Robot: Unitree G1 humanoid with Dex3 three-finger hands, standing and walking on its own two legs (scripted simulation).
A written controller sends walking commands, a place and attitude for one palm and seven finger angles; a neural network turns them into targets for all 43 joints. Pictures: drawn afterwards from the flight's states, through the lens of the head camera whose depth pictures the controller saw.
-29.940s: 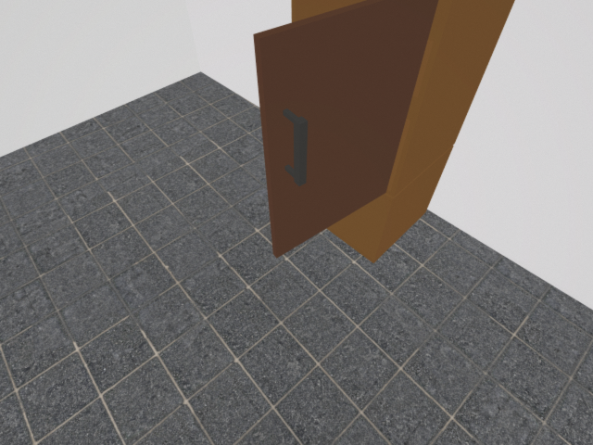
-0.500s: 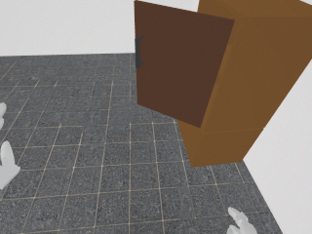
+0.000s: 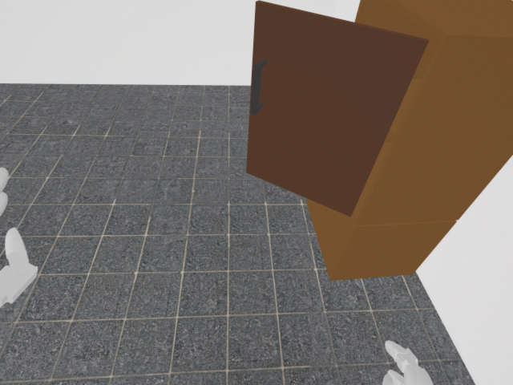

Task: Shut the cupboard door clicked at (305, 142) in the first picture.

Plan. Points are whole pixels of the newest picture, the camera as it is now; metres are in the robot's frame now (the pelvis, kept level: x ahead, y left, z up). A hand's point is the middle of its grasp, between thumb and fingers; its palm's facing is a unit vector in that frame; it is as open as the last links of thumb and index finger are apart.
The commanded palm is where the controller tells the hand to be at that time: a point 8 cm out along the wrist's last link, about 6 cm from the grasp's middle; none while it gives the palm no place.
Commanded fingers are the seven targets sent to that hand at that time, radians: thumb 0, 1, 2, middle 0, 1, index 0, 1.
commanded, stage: stop stepping back and stand still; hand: left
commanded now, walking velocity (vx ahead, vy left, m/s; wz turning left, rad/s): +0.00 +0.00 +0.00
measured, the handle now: (259, 87) +0.90 +0.06 +0.04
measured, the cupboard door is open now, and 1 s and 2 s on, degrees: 55 55 55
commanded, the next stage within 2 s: none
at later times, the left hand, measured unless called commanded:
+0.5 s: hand out of the picture +0.21 +0.37 +0.16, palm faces +0.41 -0.82 -0.40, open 7.4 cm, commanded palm +0.14 +0.40 +0.18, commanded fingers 0.00 0.90 0.90 -0.20 -0.30 -0.20 -0.30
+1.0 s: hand out of the picture +0.20 +0.36 +0.16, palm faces +0.26 -0.82 -0.51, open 7.4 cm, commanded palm +0.14 +0.40 +0.18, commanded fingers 0.00 0.90 0.90 -0.20 -0.30 -0.20 -0.30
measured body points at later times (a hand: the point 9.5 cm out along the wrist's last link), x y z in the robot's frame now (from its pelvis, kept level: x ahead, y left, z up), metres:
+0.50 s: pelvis -0.01 +0.11 -0.01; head +0.00 +0.14 +0.44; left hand +0.18 +0.41 +0.18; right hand +0.13 -0.13 -0.10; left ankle +0.04 +0.16 -0.73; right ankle -0.04 -0.05 -0.71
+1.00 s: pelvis -0.03 +0.12 +0.01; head -0.02 +0.12 +0.46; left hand +0.18 +0.40 +0.19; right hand +0.11 -0.13 -0.08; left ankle +0.04 +0.16 -0.73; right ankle -0.12 +0.07 -0.73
